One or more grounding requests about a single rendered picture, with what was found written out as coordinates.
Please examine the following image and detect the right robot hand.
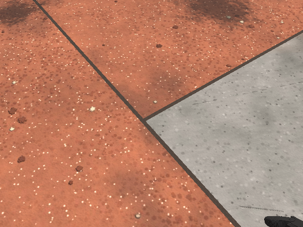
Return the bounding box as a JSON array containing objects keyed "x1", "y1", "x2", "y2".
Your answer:
[{"x1": 264, "y1": 216, "x2": 303, "y2": 227}]

